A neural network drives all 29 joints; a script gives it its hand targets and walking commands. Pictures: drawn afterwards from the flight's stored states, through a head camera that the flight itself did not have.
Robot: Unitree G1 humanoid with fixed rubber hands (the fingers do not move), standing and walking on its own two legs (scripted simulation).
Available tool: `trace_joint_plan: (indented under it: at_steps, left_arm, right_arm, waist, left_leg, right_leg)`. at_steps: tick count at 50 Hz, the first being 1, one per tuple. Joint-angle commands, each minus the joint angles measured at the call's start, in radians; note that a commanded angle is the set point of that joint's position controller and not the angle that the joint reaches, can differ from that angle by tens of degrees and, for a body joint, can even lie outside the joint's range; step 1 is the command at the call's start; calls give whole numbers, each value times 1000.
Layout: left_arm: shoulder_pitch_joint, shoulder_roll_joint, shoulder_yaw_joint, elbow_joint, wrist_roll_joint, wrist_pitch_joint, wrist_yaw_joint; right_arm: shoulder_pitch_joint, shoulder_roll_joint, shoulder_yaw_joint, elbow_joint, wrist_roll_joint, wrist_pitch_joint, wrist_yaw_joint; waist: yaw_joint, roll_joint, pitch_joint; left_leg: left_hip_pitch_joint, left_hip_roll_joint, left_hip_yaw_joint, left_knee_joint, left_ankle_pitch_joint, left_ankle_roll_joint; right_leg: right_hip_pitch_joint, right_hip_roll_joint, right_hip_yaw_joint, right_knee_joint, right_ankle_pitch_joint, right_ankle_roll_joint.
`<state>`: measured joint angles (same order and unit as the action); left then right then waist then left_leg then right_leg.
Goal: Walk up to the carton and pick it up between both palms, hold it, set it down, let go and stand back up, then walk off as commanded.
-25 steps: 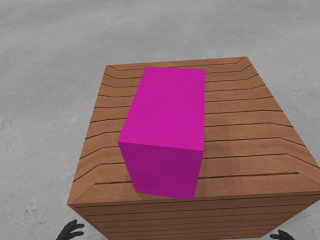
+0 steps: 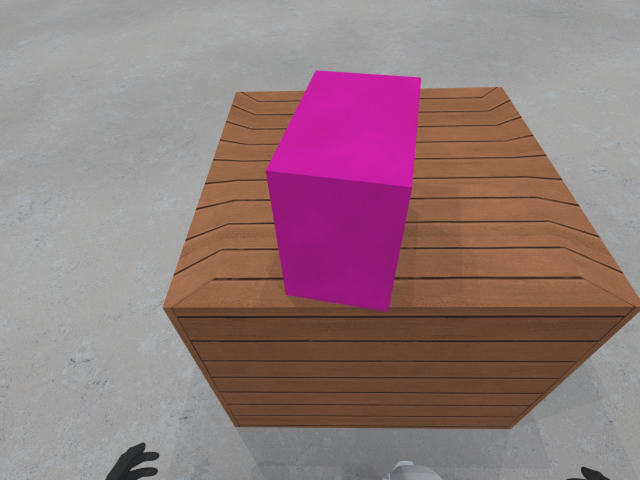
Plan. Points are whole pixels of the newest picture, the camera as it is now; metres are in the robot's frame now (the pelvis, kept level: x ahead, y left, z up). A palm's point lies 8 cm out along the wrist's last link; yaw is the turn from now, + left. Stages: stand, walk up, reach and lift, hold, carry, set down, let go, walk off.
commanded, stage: walk off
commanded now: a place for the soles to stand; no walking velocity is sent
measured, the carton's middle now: (351, 189) +0.56 -0.03 +0.05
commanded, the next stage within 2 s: stand in 1.88 s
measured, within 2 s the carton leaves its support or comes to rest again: neither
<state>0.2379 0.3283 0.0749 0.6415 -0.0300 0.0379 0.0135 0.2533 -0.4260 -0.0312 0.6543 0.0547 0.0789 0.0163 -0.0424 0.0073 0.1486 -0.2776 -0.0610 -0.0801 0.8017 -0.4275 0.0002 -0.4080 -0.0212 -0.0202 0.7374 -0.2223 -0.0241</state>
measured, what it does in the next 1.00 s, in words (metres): walks backwards: right foot, then left foot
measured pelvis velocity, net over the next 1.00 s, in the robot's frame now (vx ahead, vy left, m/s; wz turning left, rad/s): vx -0.23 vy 0.00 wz -0.02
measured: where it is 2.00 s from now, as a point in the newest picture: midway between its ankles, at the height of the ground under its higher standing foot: outside the picture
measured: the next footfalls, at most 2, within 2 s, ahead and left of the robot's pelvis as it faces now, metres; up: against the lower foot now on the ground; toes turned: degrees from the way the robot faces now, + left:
right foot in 0.38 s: -0.10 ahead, -0.11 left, +0.00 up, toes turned +2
left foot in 0.78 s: -0.21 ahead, +0.10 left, +0.00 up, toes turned -7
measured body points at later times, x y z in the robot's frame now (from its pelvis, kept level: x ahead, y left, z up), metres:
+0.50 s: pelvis -0.17 -0.02 +0.00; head -0.14 -0.06 +0.44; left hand -0.02 +0.28 -0.07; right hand -0.10 -0.34 -0.12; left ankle -0.04 +0.12 -0.67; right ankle -0.14 -0.11 -0.70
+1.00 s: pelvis -0.23 +0.00 +0.01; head -0.20 +0.02 +0.46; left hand -0.09 +0.30 -0.09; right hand -0.20 -0.33 -0.07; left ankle -0.25 +0.11 -0.70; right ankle -0.19 -0.13 -0.67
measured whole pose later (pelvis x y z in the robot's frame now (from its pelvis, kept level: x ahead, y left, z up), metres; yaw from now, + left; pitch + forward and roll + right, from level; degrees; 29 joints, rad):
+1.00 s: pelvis -0.23 +0.00 +0.01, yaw -1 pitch -6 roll -1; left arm 0.26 0.36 0.09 0.68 -0.03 0.01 0.01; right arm 0.37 -0.42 -0.04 0.73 0.05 -0.01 0.01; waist -0.04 -0.03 0.16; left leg -0.17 -0.05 -0.08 0.71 -0.44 0.04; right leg -0.38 0.06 0.06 0.93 -0.44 -0.04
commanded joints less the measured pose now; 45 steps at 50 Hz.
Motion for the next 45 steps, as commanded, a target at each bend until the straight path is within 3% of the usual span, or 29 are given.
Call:
trace_joint_plan:
  at_steps: [1, 2, 3, 5, 6, 8, 11, 14, 17, 19, 20, 21, 22, 23, 24, 25, 26, 29, 33, 36, 38, 39, 40, 41, 42, 43, 45]
  left_arm:
    - [-27, 227, 72, -74, 53, 12, 25]
    - [-95, 275, 82, -92, 59, 5, 37]
    - [-87, 282, 82, -69, 59, 6, 33]
    - [16, 271, 74, -17, 42, 10, 26]
    - [61, 271, 77, 2, 44, 10, 22]
    - [61, 286, 78, -2, 49, 5, 21]
    - [31, 274, 70, -11, 48, -3, 22]
    - [34, 260, 67, -19, 43, -12, 23]
    - [73, 255, 71, -9, 45, -16, 20]
    - [169, 249, 76, 20, 49, -20, 13]
    - [186, 262, 81, 15, 53, -24, 9]
    - [139, 325, 93, -13, 64, -28, 10]
    - [64, 414, 119, -48, 80, -23, 10]
    - [-2, 381, 104, -51, 79, -29, 15]
    - [-58, 338, 87, -51, 71, -34, 25]
    - [-88, 325, 83, -51, 69, -37, 28]
    - [-99, 308, 83, -49, 71, -39, 26]
    - [-82, 273, 81, -51, 73, -49, 11]
    - [-83, 303, 89, -42, 80, -43, -6]
    - [-60, 322, 93, -24, 90, -34, -15]
    - [-32, 315, 91, -20, 89, -31, -11]
    - [-31, 298, 88, -19, 86, -32, -6]
    - [-14, 261, 80, -14, 80, -29, 1]
    - [-52, 240, 79, -27, 65, -34, 2]
    - [-106, 295, 88, -29, 70, -48, 9]
    - [-103, 308, 84, -17, 62, -56, 6]
    - [-8, 289, 76, 22, 55, -67, -7]
  right_arm:
    - [50, -308, -113, -8, -137, -36, -10]
    - [14, -357, -120, -27, -129, -42, -15]
    - [-77, -316, -104, -54, -128, -50, -26]
    - [-162, -232, -86, -76, -124, -54, -35]
    - [-167, -202, -80, -86, -116, -51, -36]
    - [-127, -199, -82, -103, -106, -56, -36]
    - [-36, -206, -93, -91, -110, -59, -33]
    - [1, -218, -101, -77, -114, -53, -31]
    - [-10, -229, -105, -66, -116, -41, -28]
    - [-40, -235, -103, -61, -111, -32, -29]
    - [-25, -205, -98, -53, -112, -26, -32]
    - [4, -143, -84, -49, -105, -27, -36]
    - [-65, -191, -92, -64, -104, -31, -52]
    - [-57, -211, -106, -23, -107, -31, -54]
    - [-16, -201, -103, 7, -98, -26, -51]
    - [15, -196, -98, 19, -94, -25, -47]
    - [48, -202, -98, 28, -91, -29, -43]
    - [107, -210, -93, 63, -86, -45, -37]
    - [153, -213, -91, 103, -83, -56, -29]
    - [213, -193, -93, 128, -90, -65, -16]
    - [252, -193, -100, 129, -100, -73, -12]
    - [278, -192, -103, 134, -106, -78, -10]
    - [278, -203, -104, 122, -119, -82, -12]
    - [219, -293, -116, 85, -136, -91, -12]
    - [136, -306, -109, 61, -130, -99, -17]
    - [78, -282, -100, 44, -131, -106, -22]
    - [30, -230, -85, 27, -125, -116, -23]
  waist:
    - [24, 256, -26]
    - [-13, 210, 23]
    - [17, 135, 77]
    - [68, 139, 90]
    - [73, 151, 61]
    - [45, 134, -3]
    - [11, 171, -109]
    - [9, 210, -187]
    - [21, 232, -208]
    - [69, 194, -208]
    - [70, 99, -194]
    - [59, -191, -128]
    - [104, -255, -64]
    - [92, -154, -2]
    - [60, -115, 39]
    - [43, -128, 38]
    - [40, -164, 15]
    - [50, -190, -61]
    - [39, -280, -47]
    - [18, -305, -65]
    - [1, -243, -81]
    - [-22, -153, -78]
    - [-34, 39, -67]
    - [-51, 212, -18]
    - [-41, 106, 66]
    - [-14, 57, 100]
    - [28, 109, 42]
  left_leg:
    - [-148, 365, -522, -523, -18, 207]
    - [-337, 394, -597, -625, -127, 235]
    - [-402, 345, -545, -621, -195, 208]
    - [-342, 269, -360, -546, -195, 154]
    - [-295, 253, -318, -525, -179, 150]
    - [-166, 269, -330, -480, -105, 197]
    - [53, 274, -331, -396, 103, 214]
    - [136, 311, -342, -338, 349, 234]
    - [60, 327, -323, -329, 392, 238]
    - [-94, 277, -242, -278, 257, 166]
    - [-229, 207, -183, -173, 94, 115]
    - [-408, 31, -36, 81, -83, 46]
    - [-351, -24, -57, 275, -189, 9]
    - [-283, -31, -130, 373, -144, 9]
    - [-293, -47, -163, 423, -70, 17]
    - [-312, -64, -180, 462, -15, 23]
    - [-319, -78, -174, 477, 4, 25]
    - [-290, -56, -146, 384, 20, 4]
    - [-126, -9, -15, 171, -109, 2]
    - [40, 13, 66, -38, -235, 30]
    - [163, 11, 53, -174, -239, 66]
    - [230, 24, -2, -290, -203, 89]
    - [181, 102, -202, -469, -343, 135]
    - [114, 330, -597, -621, -589, 198]
    - [-66, 383, -720, -681, -669, 246]
    - [-106, 338, -635, -661, -553, 215]
    - [16, 256, -414, -542, -194, 161]
  right_leg:
    - [-172, 162, 64, 377, -408, -6]
    - [-66, 180, 193, 513, -429, -19]
    - [-51, 183, 239, 583, -335, -13]
    - [-106, 179, 234, 653, -215, -4]
    - [-101, 177, 208, 658, -196, 1]
    - [-108, 159, 189, 647, -206, 18]
    - [-141, 118, 170, 442, -279, 24]
    - [-101, 95, 155, 275, -389, 5]
    - [19, 71, 89, 95, -445, -13]
    - [196, 67, 79, -171, -289, -33]
    - [270, 31, 220, -247, -310, -55]
    - [240, -161, 555, -409, -369, -102]
    - [-49, -356, 760, -466, -288, -185]
    - [-148, -308, 729, -453, -284, -176]
    - [-138, -237, 607, -419, -247, -105]
    - [-118, -183, 536, -400, -256, -64]
    - [-72, -154, 511, -394, -294, -52]
    - [66, -129, 475, -429, -481, -49]
    - [-16, -142, 437, -541, -659, -45]
    - [-48, -137, 372, -521, -608, -76]
    - [-105, -125, 360, -448, -553, -71]
    - [-162, -96, 331, -351, -541, -49]
    - [-178, -4, 247, -99, -513, -27]
    - [-316, 171, 81, 254, -413, 18]
    - [-254, 124, 171, 327, -371, 6]
    - [-195, 98, 207, 322, -292, 9]
    - [-164, 77, 169, 304, -235, 13]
